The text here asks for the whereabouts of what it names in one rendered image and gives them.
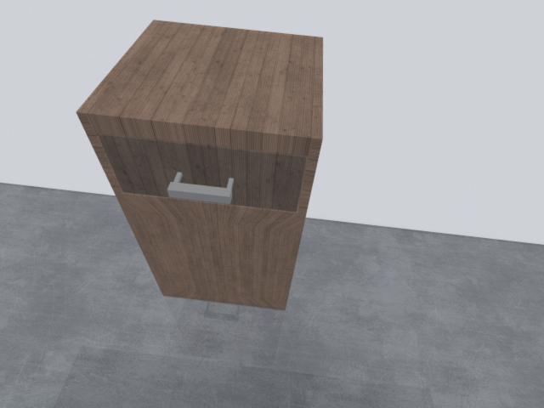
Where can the handle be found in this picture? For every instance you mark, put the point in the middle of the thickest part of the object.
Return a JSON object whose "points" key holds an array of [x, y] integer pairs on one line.
{"points": [[200, 192]]}

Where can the cabinet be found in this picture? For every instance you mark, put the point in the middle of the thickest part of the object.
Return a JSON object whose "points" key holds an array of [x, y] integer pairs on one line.
{"points": [[213, 85]]}

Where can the drawer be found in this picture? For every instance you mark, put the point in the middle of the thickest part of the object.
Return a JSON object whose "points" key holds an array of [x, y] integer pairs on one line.
{"points": [[262, 179]]}

